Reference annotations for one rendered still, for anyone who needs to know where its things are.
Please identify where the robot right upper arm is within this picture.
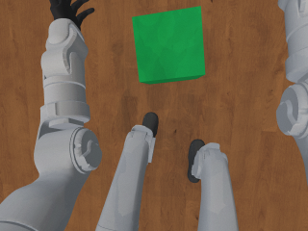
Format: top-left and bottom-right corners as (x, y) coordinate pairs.
(276, 81), (308, 186)

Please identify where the robot left hand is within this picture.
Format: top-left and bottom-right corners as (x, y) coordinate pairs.
(49, 0), (95, 31)

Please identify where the right robot forearm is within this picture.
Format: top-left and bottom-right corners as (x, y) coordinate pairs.
(277, 0), (308, 83)

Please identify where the robot left upper arm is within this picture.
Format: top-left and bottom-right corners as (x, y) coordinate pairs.
(0, 127), (102, 231)

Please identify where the robot right thigh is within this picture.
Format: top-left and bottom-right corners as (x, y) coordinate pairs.
(194, 147), (239, 231)

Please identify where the carton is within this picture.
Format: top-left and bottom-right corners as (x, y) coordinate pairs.
(132, 6), (206, 85)

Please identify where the robot left shin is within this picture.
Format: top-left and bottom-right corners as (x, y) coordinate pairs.
(124, 124), (154, 145)

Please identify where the left robot forearm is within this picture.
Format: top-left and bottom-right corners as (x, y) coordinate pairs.
(34, 18), (90, 161)

